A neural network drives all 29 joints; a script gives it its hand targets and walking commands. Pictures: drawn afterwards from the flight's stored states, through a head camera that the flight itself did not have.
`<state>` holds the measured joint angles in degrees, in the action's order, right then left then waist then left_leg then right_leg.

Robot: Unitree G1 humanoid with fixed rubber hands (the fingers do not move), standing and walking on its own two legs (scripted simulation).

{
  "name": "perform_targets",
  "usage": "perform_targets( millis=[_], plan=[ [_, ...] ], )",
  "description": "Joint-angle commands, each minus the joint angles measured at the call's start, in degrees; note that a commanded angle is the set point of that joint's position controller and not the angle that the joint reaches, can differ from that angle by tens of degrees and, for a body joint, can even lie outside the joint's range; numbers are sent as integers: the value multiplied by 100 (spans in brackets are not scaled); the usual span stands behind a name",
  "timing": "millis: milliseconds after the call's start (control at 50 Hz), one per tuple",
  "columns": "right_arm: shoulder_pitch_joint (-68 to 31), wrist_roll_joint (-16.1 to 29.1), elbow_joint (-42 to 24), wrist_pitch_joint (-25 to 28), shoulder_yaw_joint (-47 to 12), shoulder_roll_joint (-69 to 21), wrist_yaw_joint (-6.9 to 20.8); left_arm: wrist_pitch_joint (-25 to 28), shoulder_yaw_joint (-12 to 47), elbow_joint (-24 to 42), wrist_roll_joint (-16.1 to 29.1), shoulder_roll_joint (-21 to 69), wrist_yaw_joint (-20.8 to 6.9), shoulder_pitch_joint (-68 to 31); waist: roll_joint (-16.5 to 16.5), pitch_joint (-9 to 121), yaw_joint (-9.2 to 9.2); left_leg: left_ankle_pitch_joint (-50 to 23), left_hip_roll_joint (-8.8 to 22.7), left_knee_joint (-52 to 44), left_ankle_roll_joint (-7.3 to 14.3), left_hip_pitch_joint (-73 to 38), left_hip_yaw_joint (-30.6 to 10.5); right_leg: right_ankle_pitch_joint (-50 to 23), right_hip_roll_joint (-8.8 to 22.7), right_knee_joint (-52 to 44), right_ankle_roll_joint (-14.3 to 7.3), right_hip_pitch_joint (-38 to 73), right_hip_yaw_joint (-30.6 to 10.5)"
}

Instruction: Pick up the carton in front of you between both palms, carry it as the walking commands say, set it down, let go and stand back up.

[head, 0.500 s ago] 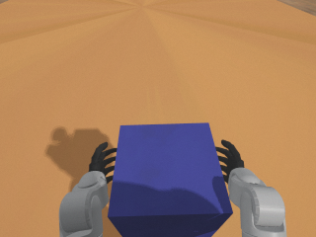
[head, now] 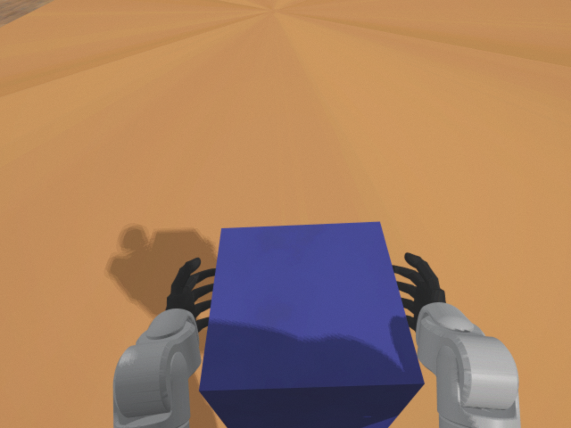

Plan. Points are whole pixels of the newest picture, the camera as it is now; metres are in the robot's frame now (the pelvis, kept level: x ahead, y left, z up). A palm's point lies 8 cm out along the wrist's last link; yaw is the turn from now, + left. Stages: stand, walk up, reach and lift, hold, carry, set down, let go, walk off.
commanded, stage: carry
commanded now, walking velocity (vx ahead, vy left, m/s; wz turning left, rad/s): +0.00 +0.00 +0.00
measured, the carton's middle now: (304, 337) +0.24 +0.00 +0.02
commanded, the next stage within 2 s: hold in 1.76 s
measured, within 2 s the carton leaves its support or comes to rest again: neither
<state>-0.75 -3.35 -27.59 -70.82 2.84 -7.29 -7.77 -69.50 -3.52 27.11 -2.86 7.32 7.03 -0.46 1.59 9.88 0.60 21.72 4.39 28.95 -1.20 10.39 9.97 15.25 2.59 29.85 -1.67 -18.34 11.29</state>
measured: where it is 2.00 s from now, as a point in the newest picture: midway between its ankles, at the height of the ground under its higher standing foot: outside the picture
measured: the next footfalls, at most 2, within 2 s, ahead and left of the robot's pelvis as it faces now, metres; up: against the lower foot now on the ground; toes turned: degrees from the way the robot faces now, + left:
none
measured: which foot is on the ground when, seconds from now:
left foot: down 0.00-1.00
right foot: down 0.00-1.00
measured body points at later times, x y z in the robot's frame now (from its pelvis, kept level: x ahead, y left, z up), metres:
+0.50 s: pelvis -0.01 +0.00 +0.00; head -0.05 +0.00 +0.45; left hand +0.23 +0.16 +0.09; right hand +0.23 -0.15 +0.09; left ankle -0.08 +0.11 -0.73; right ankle +0.00 -0.10 -0.73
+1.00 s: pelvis -0.05 +0.00 +0.00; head -0.08 +0.00 +0.45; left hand +0.22 +0.16 +0.05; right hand +0.22 -0.14 +0.05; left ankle -0.08 +0.11 -0.73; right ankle +0.00 -0.10 -0.73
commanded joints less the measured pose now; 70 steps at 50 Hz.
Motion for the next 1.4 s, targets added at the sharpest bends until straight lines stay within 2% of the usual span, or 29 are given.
perform_targets(
  millis=[0,100,180,460,580,700,880,1120,1200,1280,1380],
  plan=[
    [-2055,1542,-605,136,-3504,-4383,593,30,3593,600,1613,4402,-601,-2074,-292,1169,-77,-3123,451,45,-68,-204,-300,-4487,822,134,-41,1155,-728],
    [-2022,1582,-696,207,-3561,-4460,630,84,3655,719,1588,4484,-608,-2021,-139,1210,-74,-3539,482,81,-32,-302,-342,-4073,722,267,-13,1100,-650],
    [-1973,1589,-719,215,-3579,-4382,644,84,3626,716,1517,4415,-594,-1928,-72,1099,-76,-3556,517,65,1,-268,-378,-3585,682,282,-1,1005,-628],
    [-2056,1535,-638,125,-3519,-4187,636,-10,3521,589,1439,4190,-587,-2000,-121,470,-71,-1946,537,-373,125,81,-504,-2067,689,-183,6,697,-708],
    [-2179,1375,-245,198,-3457,-4092,757,70,3497,201,1306,4075,-717,-2131,-132,314,-62,-1426,525,-550,175,208,-558,-1566,682,-374,15,605,-747],
    [-2504,1144,418,580,-3254,-4020,1009,469,3325,-446,1100,4031,-960,-2468,-147,286,-48,-957,519,-680,221,312,-585,-1181,683,-521,22,590,-779],
    [-2640,752,1234,1380,-2903,-3901,1174,1263,2939,-1240,717,3868,-1146,-2603,-161,487,-50,-879,511,-655,232,345,-591,-1140,705,-541,16,625,-787],
    [-3290,213,2927,2889,-2201,-4108,1548,2770,2187,-3036,137,4066,-1513,-3213,-177,679,-54,-908,482,-587,223,347,-610,-1225,717,-506,15,643,-793],
    [-3642,183,3366,3388,-2216,-4413,1702,3268,2180,-3437,121,4393,-1664,-3561,-185,783,-60,-950,473,-553,224,300,-619,-1299,723,-476,22,697,-796],
    [-3798,296,3399,3525,-2474,-4873,1830,3398,2425,-3460,227,4851,-1796,-3736,-186,936,-70,-1133,474,-486,225,217,-616,-1473,731,-416,18,767,-788],
    [-3612,485,3055,3221,-2769,-5131,1852,3087,2725,-3128,388,5087,-1819,-3545,-170,1077,-74,-1518,482,-358,218,131,-592,-1777,743,-306,16,827,-756]
  ],
)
